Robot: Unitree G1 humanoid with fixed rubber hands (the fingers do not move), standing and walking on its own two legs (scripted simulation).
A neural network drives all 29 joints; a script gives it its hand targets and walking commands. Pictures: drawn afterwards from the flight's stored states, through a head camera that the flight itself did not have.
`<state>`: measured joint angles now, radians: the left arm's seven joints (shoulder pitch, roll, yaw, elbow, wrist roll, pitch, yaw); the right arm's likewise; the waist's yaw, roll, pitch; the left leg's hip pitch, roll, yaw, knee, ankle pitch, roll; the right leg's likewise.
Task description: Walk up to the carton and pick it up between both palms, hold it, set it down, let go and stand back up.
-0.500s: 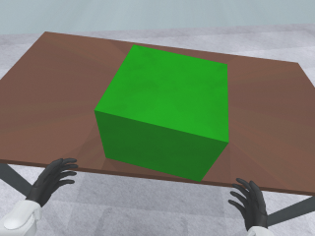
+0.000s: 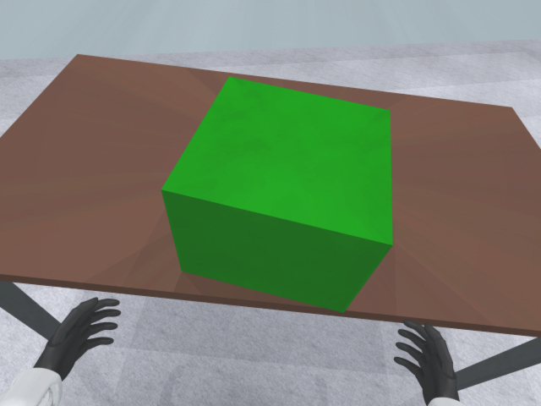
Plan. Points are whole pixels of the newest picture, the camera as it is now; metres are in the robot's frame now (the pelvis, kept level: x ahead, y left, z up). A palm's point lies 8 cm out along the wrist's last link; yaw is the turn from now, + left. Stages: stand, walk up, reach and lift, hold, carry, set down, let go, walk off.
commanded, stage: set down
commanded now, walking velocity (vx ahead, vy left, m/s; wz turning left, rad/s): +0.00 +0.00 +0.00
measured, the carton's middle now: (284, 191) +0.46 -0.02 +0.02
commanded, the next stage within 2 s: let go in 1.06 s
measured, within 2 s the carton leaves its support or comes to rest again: neither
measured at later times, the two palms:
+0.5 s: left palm (67, 377) +0.16 +0.28 -0.04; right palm (428, 386) +0.16 -0.23 -0.05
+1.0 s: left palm (84, 395) +0.14 +0.26 -0.07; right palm (425, 387) +0.16 -0.24 -0.07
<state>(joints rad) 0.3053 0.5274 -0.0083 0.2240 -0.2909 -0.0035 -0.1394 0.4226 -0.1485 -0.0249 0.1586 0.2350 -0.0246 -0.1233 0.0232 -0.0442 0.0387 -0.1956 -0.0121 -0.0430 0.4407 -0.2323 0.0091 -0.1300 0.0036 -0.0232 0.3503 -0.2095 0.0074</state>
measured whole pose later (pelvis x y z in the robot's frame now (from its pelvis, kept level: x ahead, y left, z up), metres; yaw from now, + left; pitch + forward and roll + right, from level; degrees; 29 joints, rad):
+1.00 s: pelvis +0.00 -0.01 +0.00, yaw +0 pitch +0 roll -1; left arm 0.30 0.36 -0.01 0.42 -0.12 0.05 -0.02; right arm 0.17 -0.16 -0.06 0.72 0.09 -0.20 0.01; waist 0.02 -0.03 0.04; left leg -0.20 0.00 -0.04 0.44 -0.24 0.00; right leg -0.13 0.02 -0.02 0.35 -0.21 0.00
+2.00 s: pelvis -0.01 -0.01 +0.00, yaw +0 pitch -1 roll -1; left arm 0.28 0.32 -0.01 0.89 0.01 -0.02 0.01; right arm 0.13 -0.37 -0.04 0.97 0.01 -0.03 0.02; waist 0.02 -0.02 0.03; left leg -0.20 0.00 -0.04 0.44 -0.23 0.00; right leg -0.14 0.02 -0.02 0.36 -0.21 -0.01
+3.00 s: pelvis -0.03 -0.02 +0.00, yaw +0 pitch -2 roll -1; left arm 0.27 0.32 -0.01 1.04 0.01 -0.02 0.00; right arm 0.12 -0.38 -0.02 1.07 0.01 -0.02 0.02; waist 0.02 0.01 0.03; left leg -0.20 0.00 -0.04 0.41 -0.18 0.00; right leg -0.15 0.02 -0.02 0.36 -0.18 -0.01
